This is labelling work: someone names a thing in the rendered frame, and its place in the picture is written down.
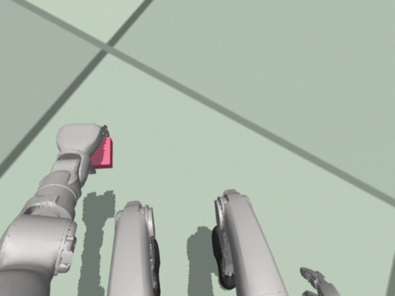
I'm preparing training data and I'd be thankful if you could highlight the left robot arm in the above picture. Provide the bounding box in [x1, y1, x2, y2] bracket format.
[0, 149, 91, 296]

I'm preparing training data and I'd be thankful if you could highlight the left robot hand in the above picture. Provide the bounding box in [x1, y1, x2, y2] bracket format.
[56, 123, 109, 175]

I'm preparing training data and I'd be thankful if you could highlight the right robot foot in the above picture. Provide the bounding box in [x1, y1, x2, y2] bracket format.
[212, 226, 236, 289]

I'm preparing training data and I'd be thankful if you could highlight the right robot hand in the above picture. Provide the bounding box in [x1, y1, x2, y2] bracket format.
[300, 267, 340, 296]

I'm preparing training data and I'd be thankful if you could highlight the small box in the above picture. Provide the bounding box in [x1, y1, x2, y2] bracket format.
[90, 137, 113, 169]

